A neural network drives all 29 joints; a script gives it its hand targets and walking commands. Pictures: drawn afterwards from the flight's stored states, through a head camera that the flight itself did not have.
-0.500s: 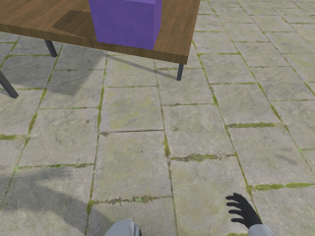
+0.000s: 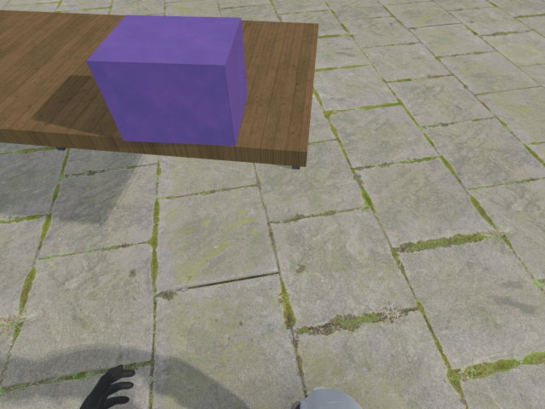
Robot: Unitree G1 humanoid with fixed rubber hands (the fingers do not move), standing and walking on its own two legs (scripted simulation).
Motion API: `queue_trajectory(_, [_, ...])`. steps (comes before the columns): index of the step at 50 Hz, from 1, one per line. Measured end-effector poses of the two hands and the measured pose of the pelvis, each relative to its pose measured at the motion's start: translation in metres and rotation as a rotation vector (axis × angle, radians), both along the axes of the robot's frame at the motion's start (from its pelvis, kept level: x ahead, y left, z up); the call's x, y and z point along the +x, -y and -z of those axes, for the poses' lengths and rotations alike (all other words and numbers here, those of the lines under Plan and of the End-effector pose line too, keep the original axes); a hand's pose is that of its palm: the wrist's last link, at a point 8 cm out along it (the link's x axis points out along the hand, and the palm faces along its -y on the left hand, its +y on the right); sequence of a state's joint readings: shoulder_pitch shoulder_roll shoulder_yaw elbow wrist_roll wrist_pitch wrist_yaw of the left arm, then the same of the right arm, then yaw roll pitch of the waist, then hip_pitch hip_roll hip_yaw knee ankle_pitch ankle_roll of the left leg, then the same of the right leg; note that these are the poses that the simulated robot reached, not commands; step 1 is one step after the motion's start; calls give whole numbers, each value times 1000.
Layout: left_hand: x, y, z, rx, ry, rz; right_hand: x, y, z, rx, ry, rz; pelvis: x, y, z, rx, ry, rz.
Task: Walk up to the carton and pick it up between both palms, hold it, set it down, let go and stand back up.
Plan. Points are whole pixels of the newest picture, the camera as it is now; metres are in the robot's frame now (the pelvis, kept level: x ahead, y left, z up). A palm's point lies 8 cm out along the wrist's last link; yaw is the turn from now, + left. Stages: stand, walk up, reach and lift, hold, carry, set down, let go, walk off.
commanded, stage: walk up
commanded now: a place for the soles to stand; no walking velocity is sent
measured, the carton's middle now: (180, 80) +0.81 +0.18 +0.04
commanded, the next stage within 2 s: none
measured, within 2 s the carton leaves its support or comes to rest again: neither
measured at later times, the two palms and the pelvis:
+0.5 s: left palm (22, 397) +0.17 +0.39 -0.11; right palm (349, 280) +0.33 -0.15 -0.08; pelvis +0.19 +0.11 +0.00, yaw -1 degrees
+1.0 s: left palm (65, 236) +0.45 +0.40 -0.07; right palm (323, 294) +0.32 -0.11 -0.12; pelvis +0.31 +0.15 +0.01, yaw -2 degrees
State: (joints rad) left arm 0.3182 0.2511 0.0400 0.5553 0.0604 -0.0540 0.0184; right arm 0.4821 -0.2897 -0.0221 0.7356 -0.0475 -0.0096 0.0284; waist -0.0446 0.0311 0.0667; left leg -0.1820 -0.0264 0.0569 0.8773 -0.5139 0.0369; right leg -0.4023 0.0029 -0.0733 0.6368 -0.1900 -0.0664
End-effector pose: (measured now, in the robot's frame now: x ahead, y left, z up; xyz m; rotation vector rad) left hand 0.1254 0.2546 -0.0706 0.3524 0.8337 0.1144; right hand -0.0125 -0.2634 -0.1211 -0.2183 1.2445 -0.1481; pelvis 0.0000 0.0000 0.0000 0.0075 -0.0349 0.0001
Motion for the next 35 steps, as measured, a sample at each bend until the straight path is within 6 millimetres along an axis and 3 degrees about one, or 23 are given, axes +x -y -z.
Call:
queue_trajectory(6, [-33, -24, -12, 51, -157, -134, 101, 3, -19, 8, 113, -90, 42, -5, -18, 18, 17, 4])
queue_trajectory(11, [-42, -44, -17, 63, -252, -180, 170, -15, -27, 38, 184, -123, 76, -17, -25, 10, 12, 10])
queue_trajectory(18, [-18, -77, -5, 28, -316, -197, 262, -65, -35, 49, 258, -169, 126, -50, -21, -17, 2, 13])
queue_trajectory(23, [24, -117, 22, 2, -338, -191, 329, -104, -41, 2, 342, -184, 172, -89, -5, -39, -2, 16])
queue_trajectory(26, [64, -136, 36, -15, -338, -149, 339, -116, -40, -43, 354, -147, 192, -112, 1, -24, 23, 23])
queue_trajectory(32, [173, -153, 15, -44, -203, -56, 299, -124, -48, -91, 195, -3, 228, -138, -18, -42, 18, 34])
queue_trajectory(35, [213, -159, 7, -42, -158, -16, 283, -131, -48, -94, 125, 35, 246, -146, -22, -36, 11, 33])
